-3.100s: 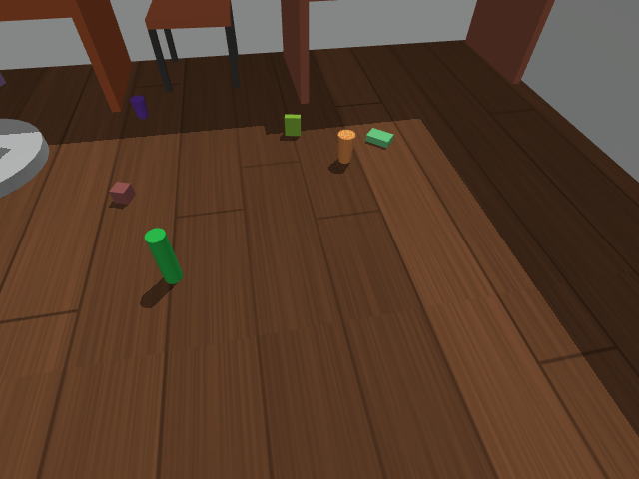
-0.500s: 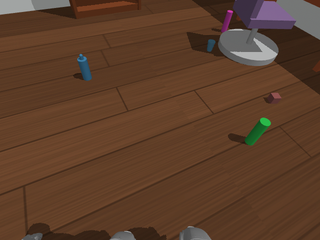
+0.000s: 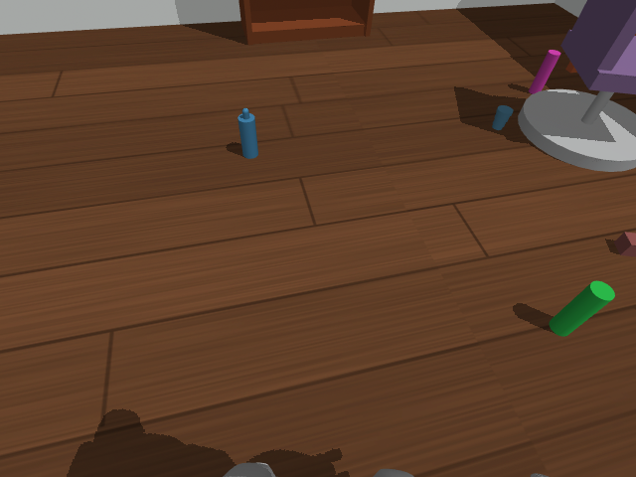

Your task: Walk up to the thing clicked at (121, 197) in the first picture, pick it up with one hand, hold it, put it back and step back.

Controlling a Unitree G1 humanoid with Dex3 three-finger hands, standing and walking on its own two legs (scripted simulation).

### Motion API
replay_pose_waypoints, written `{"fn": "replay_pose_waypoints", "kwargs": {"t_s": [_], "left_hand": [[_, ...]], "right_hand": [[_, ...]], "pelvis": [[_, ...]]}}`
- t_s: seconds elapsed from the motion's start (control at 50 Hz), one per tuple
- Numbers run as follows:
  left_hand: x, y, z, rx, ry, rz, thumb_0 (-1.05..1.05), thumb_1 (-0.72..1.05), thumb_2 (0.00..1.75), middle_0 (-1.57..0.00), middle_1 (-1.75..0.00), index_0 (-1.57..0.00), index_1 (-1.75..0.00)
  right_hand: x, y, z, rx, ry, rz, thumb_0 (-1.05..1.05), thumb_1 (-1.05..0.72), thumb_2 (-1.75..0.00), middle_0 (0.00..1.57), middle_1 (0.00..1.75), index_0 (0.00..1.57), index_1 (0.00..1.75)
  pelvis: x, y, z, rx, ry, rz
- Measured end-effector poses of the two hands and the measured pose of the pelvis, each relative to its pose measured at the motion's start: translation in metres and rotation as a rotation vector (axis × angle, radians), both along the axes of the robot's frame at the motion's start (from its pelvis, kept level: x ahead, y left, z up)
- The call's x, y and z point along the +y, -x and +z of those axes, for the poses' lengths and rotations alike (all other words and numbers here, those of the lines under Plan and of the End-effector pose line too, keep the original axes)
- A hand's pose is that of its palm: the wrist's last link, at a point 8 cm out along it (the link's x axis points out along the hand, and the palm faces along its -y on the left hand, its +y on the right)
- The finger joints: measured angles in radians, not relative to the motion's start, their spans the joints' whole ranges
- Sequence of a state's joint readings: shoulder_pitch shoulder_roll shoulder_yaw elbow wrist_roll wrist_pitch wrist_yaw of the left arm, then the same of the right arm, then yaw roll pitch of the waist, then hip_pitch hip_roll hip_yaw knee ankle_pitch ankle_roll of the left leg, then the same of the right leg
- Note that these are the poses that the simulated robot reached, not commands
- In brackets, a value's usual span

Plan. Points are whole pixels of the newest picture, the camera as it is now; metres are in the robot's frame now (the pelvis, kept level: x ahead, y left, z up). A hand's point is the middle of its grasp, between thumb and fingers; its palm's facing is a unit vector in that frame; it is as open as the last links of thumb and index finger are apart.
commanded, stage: walk up
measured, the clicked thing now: (630, 244) +1.11 -1.27 -0.71
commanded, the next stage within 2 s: stand in 0.82 s
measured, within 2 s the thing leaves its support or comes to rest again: neither
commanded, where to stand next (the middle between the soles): +0.06 -0.01 m, yaw +0 degrees
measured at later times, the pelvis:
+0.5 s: pelvis +0.01 -0.02 +0.02, yaw +4 degrees
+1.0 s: pelvis +0.02 -0.02 +0.03, yaw +3 degrees
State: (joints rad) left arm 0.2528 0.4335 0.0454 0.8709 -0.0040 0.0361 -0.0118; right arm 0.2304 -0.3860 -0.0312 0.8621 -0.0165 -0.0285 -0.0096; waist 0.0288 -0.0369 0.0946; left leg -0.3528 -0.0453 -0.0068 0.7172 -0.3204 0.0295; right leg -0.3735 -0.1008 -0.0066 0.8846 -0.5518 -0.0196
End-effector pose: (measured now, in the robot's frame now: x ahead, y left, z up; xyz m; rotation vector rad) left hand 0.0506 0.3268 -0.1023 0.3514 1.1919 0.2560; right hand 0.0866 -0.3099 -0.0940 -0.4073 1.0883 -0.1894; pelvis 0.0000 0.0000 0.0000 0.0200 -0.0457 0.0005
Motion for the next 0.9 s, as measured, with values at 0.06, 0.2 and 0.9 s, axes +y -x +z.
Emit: {"fn": "replay_pose_waypoints", "kwargs": {"t_s": [0.06,0.2,0.9], "left_hand": [[-0.003,0.005,-0.002,0.003,0.004,0.010,0.00,0.91,0.90,-0.21,-0.30,-0.21,-0.30],[-0.021,0.018,-0.001,0.027,0.033,0.015,0.00,0.91,0.90,-0.21,-0.30,-0.21,-0.30],[-0.035,-0.033,0.017,0.004,0.057,0.066,0.00,0.91,0.90,-0.21,-0.30,-0.21,-0.30]], "right_hand": [[0.003,-0.004,-0.001,0.001,-0.013,0.006,0.01,-0.90,-0.90,0.21,0.30,0.21,0.30],[0.006,-0.017,-0.002,0.008,-0.052,0.008,0.01,-0.90,-0.90,0.21,0.30,0.21,0.30],[0.001,-0.040,0.010,0.112,-0.057,0.004,0.01,-0.90,-0.90,0.20,0.30,0.20,0.30]], "pelvis": [[-0.003,0.000,0.001,0.005,0.010,0.008],[-0.008,0.000,0.008,-0.002,0.026,0.033],[-0.019,-0.022,0.032,0.008,0.027,0.070]]}}
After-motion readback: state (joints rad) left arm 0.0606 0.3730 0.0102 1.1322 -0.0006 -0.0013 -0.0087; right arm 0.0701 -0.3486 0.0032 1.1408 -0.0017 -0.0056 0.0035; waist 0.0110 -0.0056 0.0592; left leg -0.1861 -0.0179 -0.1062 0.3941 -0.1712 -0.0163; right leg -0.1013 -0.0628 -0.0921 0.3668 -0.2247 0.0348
